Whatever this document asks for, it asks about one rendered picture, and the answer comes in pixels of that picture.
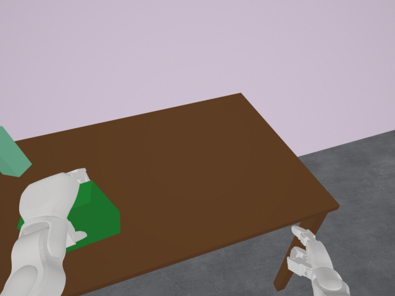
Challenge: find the table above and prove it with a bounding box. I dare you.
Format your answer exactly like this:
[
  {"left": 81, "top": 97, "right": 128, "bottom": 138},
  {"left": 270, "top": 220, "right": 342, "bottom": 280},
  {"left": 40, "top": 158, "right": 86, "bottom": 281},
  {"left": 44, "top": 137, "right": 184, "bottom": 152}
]
[{"left": 0, "top": 93, "right": 340, "bottom": 296}]

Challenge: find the right robot hand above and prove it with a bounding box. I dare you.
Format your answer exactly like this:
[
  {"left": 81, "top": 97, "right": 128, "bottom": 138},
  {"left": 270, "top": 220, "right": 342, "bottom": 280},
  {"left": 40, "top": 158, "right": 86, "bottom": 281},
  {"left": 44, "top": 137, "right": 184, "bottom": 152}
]
[{"left": 287, "top": 226, "right": 333, "bottom": 280}]

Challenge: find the robot right forearm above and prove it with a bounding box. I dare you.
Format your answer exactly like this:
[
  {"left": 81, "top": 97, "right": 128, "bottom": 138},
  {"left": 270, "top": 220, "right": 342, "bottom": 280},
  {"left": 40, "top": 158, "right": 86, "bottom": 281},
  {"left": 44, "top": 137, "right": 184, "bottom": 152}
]
[{"left": 311, "top": 266, "right": 350, "bottom": 296}]

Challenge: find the robot left forearm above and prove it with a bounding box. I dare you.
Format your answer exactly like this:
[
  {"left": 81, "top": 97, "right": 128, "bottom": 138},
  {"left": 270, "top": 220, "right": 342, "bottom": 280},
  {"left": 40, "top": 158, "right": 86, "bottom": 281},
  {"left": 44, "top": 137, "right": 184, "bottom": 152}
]
[{"left": 0, "top": 216, "right": 68, "bottom": 296}]

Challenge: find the left robot hand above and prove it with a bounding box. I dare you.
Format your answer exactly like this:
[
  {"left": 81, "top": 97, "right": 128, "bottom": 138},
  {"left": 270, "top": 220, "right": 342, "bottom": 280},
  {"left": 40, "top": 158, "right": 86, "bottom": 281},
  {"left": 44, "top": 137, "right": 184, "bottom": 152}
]
[{"left": 19, "top": 168, "right": 90, "bottom": 248}]

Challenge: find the sponge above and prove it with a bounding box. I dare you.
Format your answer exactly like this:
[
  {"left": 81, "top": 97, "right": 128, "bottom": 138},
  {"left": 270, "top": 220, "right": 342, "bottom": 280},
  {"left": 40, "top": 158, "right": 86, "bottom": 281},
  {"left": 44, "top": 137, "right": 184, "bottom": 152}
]
[{"left": 17, "top": 180, "right": 120, "bottom": 253}]

